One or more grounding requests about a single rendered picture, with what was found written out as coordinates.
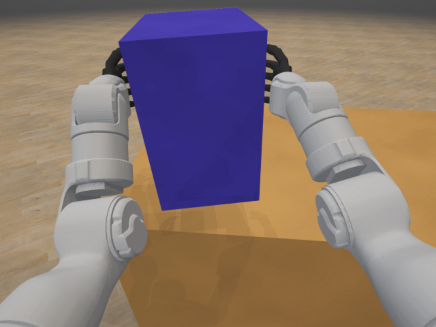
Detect right robot hand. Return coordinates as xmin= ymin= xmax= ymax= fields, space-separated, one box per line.
xmin=264 ymin=44 xmax=292 ymax=104

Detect robot left forearm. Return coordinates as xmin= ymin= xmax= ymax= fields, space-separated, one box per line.
xmin=54 ymin=74 xmax=134 ymax=251

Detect pedestal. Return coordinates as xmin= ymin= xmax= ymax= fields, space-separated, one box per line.
xmin=114 ymin=106 xmax=436 ymax=327

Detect left robot upper arm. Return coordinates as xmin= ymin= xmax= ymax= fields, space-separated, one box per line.
xmin=0 ymin=196 xmax=148 ymax=327

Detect left robot hand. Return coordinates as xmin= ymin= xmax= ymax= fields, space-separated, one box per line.
xmin=102 ymin=48 xmax=135 ymax=107

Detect carton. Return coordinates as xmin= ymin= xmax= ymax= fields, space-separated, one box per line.
xmin=119 ymin=7 xmax=268 ymax=211

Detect robot right forearm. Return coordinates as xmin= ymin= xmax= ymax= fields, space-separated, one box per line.
xmin=269 ymin=72 xmax=411 ymax=226

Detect right robot upper arm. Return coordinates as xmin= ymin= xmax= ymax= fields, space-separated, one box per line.
xmin=315 ymin=171 xmax=436 ymax=327

